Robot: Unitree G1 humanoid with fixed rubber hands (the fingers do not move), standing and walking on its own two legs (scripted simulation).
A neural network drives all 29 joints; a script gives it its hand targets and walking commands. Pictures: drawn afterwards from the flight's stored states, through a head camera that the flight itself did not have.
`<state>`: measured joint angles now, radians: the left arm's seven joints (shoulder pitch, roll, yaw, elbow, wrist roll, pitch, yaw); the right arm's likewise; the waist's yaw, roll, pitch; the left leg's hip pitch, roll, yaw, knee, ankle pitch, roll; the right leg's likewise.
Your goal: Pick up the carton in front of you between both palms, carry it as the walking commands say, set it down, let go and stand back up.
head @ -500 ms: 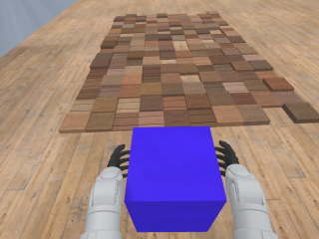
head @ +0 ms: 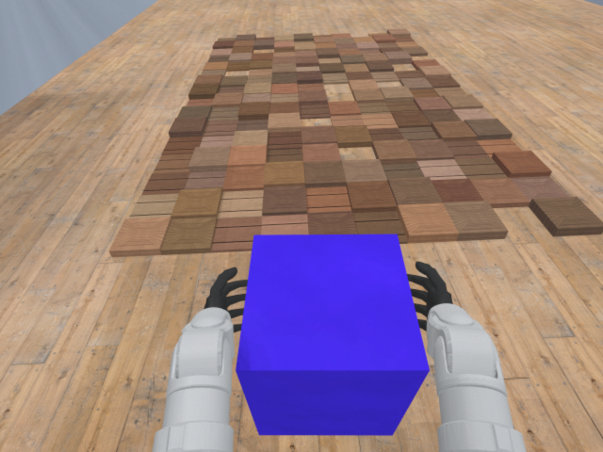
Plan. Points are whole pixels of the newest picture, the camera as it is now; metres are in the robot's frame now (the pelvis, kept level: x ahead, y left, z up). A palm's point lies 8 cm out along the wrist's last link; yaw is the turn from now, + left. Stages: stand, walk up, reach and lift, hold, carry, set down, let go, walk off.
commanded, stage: hold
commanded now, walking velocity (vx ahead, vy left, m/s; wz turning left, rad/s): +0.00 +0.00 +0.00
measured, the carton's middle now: (325, 338) +0.31 +0.00 -0.02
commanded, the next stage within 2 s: carry in 0.06 s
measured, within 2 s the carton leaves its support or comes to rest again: neither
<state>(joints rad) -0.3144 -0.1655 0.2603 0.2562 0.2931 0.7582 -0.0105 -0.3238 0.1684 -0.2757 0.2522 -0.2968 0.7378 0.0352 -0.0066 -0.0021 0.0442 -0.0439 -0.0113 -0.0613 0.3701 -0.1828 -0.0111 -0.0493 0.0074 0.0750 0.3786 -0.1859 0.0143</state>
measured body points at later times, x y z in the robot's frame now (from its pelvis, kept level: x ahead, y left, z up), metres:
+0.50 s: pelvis +0.12 -0.02 -0.01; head +0.09 -0.02 +0.44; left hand +0.39 +0.14 +0.09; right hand +0.40 -0.16 +0.09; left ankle +0.13 +0.09 -0.74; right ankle +0.03 -0.13 -0.74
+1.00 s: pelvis +0.41 -0.04 +0.00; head +0.39 -0.04 +0.45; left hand +0.64 +0.13 +0.08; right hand +0.67 -0.17 +0.09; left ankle +0.43 +0.08 -0.70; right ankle +0.31 -0.12 -0.74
